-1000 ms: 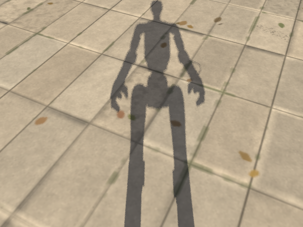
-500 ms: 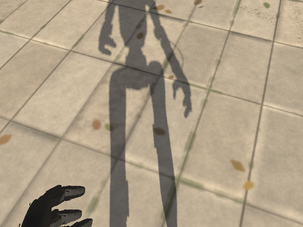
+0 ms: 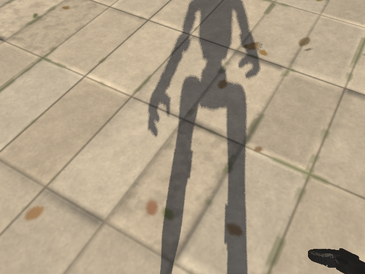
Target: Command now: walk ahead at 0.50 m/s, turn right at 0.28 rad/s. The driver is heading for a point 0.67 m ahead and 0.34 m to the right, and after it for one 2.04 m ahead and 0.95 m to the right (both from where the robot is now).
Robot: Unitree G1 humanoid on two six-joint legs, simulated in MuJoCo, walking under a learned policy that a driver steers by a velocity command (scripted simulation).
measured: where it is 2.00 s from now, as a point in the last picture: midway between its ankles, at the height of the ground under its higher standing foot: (334, 170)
